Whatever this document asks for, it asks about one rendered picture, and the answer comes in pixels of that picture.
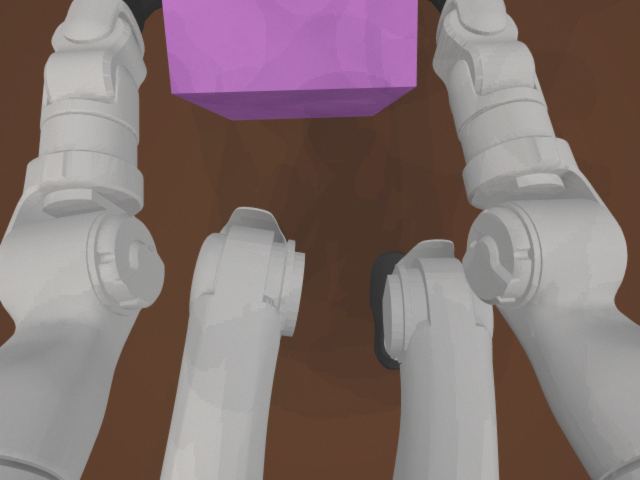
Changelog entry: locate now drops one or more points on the right robot upper arm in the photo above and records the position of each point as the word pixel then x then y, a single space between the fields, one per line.
pixel 553 268

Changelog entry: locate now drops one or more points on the left robot hand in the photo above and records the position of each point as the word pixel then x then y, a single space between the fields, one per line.
pixel 142 9

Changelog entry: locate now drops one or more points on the carton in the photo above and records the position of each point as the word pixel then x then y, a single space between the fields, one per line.
pixel 289 59

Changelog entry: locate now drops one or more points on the left robot upper arm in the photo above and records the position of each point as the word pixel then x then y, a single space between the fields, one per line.
pixel 74 287

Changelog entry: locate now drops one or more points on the left robot shin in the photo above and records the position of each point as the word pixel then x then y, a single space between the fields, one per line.
pixel 210 255

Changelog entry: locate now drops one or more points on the robot right forearm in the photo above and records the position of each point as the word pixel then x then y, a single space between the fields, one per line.
pixel 500 114

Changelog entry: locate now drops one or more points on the robot left forearm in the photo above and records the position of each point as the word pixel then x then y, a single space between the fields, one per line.
pixel 89 118

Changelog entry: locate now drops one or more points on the robot left thigh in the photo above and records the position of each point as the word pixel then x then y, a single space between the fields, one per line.
pixel 220 416

